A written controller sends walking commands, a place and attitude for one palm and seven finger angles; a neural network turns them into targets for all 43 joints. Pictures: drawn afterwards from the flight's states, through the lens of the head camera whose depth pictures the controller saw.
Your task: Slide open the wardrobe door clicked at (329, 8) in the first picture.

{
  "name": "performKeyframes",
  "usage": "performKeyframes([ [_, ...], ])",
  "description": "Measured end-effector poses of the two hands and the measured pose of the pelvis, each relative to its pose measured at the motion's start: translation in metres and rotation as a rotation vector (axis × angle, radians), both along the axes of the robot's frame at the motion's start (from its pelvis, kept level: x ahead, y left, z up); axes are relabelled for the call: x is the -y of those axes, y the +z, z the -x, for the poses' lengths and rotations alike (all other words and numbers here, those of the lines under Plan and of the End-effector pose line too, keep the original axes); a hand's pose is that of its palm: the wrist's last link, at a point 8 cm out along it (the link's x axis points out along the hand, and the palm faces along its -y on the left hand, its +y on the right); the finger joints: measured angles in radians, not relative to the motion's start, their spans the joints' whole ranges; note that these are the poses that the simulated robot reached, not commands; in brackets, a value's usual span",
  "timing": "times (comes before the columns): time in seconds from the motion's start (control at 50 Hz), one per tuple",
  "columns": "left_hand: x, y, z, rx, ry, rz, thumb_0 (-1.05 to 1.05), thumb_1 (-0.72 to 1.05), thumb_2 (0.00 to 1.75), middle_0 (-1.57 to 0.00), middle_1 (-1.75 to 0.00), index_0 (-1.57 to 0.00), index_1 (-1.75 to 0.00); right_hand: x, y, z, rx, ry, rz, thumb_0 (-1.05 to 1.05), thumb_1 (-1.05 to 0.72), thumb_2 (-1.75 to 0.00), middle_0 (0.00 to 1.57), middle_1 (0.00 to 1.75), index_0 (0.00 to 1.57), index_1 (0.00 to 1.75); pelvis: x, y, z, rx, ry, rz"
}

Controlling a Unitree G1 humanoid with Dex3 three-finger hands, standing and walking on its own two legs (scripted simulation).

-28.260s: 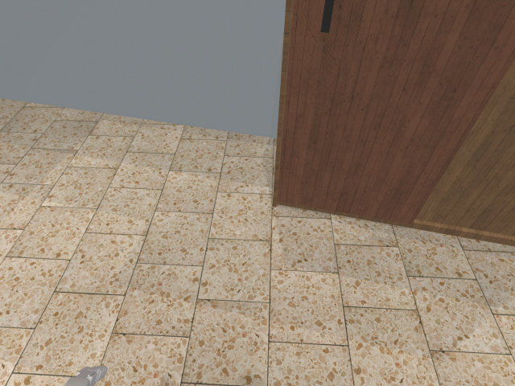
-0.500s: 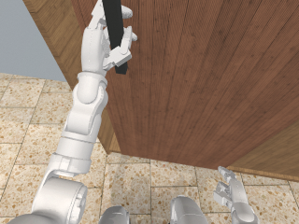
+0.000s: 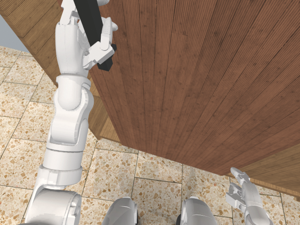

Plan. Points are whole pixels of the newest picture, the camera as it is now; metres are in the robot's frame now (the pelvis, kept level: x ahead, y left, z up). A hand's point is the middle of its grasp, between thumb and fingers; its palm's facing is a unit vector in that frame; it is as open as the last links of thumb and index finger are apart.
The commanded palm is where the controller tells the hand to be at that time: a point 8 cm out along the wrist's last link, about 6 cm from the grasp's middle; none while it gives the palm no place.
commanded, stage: step sideways, sliding the door along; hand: left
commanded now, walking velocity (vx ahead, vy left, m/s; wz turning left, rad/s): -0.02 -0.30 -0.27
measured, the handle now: (100, 22) +0.43 +0.17 +0.23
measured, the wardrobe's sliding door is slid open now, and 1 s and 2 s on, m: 0.17 0.45 0.45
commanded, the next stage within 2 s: stop walking and hold the door there in 1.16 s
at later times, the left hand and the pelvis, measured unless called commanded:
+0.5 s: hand (217, 70) +0.37 -0.04 +0.22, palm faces +0.13 -0.99 -0.07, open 6.3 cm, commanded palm +0.33 -0.05 +0.20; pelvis +0.00 -0.15 +0.01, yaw -2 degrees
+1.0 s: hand (273, 80) +0.36 -0.13 +0.22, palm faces +0.33 -0.94 -0.08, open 6.6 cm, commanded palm +0.32 -0.16 +0.21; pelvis -0.03 -0.31 +0.00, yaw -5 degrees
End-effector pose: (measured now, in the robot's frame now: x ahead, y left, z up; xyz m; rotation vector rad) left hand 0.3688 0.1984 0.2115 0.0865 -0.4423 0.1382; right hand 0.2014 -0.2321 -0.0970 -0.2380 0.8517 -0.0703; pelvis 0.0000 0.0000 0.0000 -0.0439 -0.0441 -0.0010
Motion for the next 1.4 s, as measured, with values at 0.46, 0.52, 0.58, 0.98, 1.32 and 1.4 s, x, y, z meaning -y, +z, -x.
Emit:
performKeyframes([
  [0.46,0.173,0.002,0.027,-0.022,0.031,-0.043,-0.12,0.70,0.81,-0.47,-1.41,-0.23,-1.28,0.120,-0.002,-0.031,0.152,0.036,-0.155,0.01,-0.91,-0.90,0.20,0.30,0.20,0.30,0.150,0.003,-0.008,-0.029,-0.030,-0.055],
  [0.52,0.200,0.001,0.030,-0.006,-0.053,0.004,-0.09,0.72,0.80,-0.47,-1.41,-0.23,-1.29,0.140,0.004,-0.018,0.116,0.015,-0.104,0.01,-0.91,-0.90,0.20,0.30,0.20,0.30,0.156,0.009,-0.004,-0.045,-0.023,-0.052],
  [0.58,0.227,-0.002,0.030,0.040,-0.169,0.032,-0.08,0.73,0.79,-0.46,-1.41,-0.21,-1.26,0.159,0.009,-0.003,0.092,-0.006,-0.056,0.01,-0.91,-0.90,0.20,0.30,0.20,0.30,0.164,0.002,-0.001,-0.039,-0.023,-0.029],
  [0.98,0.284,0.002,0.045,-0.016,0.179,-0.029,-0.09,0.66,0.82,-0.50,-1.42,-0.26,-1.23,0.296,-0.004,0.037,0.095,-0.014,-0.121,0.01,-0.91,-0.90,0.21,0.30,0.20,0.30,0.312,-0.003,0.026,-0.018,-0.082,-0.006],
  [1.32,0.283,0.002,0.044,-0.030,0.196,-0.053,-0.11,0.65,0.80,-0.46,-1.40,-0.27,-1.26,0.358,0.041,0.066,-0.007,-0.034,-0.011,0.01,-0.91,-0.90,0.20,0.30,0.20,0.30,0.363,0.023,0.025,-0.022,-0.134,0.070],
  [1.4,0.282,0.005,0.046,-0.061,0.252,-0.120,-0.16,0.62,0.79,-0.48,-1.42,-0.31,-1.30,0.379,0.042,0.063,0.067,-0.077,-0.042,0.01,-0.91,-0.90,0.21,0.30,0.20,0.30,0.389,0.020,0.021,-0.012,-0.179,0.062],
])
